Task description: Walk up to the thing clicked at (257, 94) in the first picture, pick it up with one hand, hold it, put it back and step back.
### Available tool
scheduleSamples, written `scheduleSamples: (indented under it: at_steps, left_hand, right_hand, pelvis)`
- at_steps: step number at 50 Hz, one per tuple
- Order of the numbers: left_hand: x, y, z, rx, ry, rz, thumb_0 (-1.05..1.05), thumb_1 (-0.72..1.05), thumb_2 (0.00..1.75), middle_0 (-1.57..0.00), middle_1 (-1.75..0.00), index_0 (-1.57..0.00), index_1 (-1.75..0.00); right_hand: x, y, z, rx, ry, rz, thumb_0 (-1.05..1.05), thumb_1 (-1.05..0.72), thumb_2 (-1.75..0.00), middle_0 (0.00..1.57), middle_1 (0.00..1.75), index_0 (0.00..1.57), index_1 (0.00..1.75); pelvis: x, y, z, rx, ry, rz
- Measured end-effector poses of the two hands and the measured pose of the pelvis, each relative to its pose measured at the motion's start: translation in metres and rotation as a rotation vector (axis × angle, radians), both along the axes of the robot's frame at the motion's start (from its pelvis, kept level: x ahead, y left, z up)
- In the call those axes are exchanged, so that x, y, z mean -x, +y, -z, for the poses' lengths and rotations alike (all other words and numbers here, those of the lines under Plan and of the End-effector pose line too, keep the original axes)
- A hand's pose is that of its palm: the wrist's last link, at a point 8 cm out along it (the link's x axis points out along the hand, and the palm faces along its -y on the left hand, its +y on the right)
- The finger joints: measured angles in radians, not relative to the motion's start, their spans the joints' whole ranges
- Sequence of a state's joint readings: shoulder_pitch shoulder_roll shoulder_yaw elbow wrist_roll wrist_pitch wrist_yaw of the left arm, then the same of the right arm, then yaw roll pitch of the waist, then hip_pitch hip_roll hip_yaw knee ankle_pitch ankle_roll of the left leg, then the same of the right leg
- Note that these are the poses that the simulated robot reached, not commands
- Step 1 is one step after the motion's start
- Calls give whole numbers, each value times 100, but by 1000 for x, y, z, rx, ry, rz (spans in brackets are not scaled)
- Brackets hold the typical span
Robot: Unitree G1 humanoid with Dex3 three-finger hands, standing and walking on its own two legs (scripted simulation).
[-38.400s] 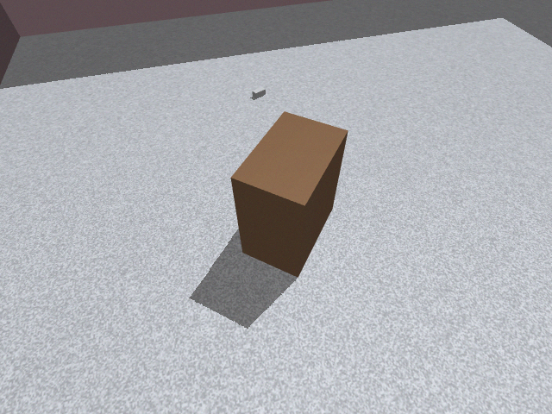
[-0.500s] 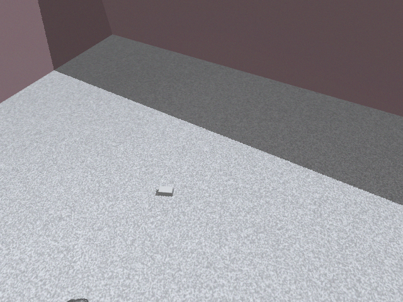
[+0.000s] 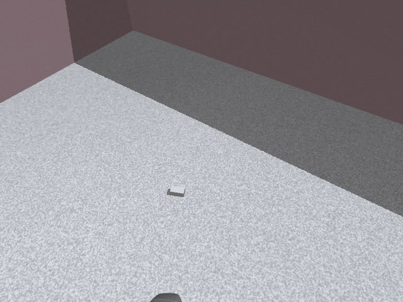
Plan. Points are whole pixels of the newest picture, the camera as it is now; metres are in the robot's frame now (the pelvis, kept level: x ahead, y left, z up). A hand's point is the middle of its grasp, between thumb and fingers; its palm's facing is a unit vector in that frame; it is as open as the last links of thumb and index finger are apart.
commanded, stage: walk up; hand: left
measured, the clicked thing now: (177, 191) +0.75 +0.22 -0.76
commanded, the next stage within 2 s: none
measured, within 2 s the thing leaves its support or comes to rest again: neither
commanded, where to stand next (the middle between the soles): +0.36 -0.01 m, yaw -2 degrees
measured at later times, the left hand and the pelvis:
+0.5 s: hand (102, 248) +0.24 +0.28 -0.15, palm faces -0.15 -0.92 -0.36, open 7.4 cm; pelvis +0.14 +0.01 -0.02, yaw -5 degrees
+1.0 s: hand (135, 205) +0.37 +0.24 -0.18, palm faces -0.06 -0.94 -0.33, open 7.4 cm; pelvis +0.26 -0.01 -0.03, yaw -4 degrees
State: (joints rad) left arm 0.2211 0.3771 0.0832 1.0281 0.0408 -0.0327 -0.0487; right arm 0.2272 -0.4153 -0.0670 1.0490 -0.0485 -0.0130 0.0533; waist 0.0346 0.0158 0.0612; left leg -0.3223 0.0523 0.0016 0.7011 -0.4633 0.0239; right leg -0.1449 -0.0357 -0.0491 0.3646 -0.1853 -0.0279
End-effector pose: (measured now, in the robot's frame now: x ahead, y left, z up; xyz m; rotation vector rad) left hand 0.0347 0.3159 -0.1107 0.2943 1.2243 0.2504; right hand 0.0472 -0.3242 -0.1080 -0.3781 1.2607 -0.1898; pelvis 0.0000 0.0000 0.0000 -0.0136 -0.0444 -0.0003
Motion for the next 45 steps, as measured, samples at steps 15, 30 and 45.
scheduleSamples:
  at_steps: [15, 30, 45]
  left_hand:
    - [-84, 47, 14, 26, 34, 84, 0, 91, 90, -20, -30, -20, -30]
    - [-270, -25, -3, -17, -121, 220, 0, 91, 90, -20, -30, -20, -30]
    - [-321, -37, 15, 3, -92, 166, 0, 90, 90, -21, -30, -20, -30]
  right_hand:
    - [-13, 45, -12, 38, -37, 110, 0, -90, -90, 21, 30, 20, 30]
    - [-120, 4, 31, -40, -22, 120, 0, -90, -90, 21, 30, 20, 30]
    - [-258, -10, 12, 27, -131, 36, 0, -91, -90, 20, 30, 20, 30]
  pelvis:
    - [-73, 39, 5, -16, -26, 38]
    - [-181, -9, 22, -19, -2, 77]
    - [-254, -15, 22, -4, 1, 78]
